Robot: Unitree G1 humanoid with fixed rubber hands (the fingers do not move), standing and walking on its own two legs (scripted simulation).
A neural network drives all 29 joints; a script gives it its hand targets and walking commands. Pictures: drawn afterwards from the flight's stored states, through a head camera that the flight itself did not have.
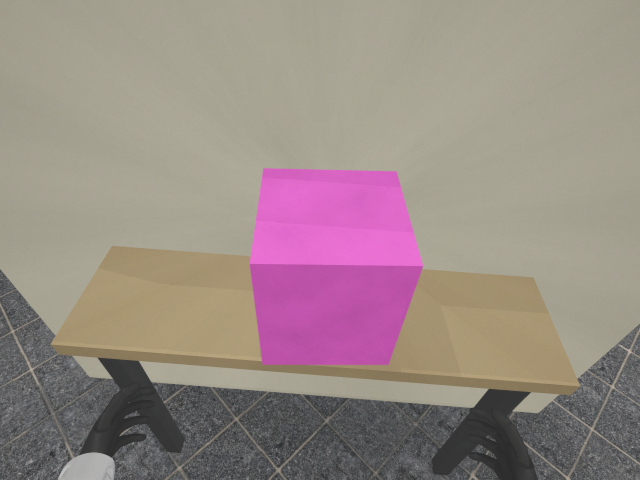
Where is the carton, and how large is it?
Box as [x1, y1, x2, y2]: [250, 168, 422, 364]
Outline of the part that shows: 263,168 250,258 250,270 262,363 388,364 422,267 422,263 396,171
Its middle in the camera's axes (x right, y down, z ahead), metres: +0.02 +0.04 +0.62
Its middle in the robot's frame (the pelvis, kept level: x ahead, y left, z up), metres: +0.43 +0.00 +0.01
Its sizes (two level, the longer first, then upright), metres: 0.210 0.200 0.250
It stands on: a table, 0.66 m high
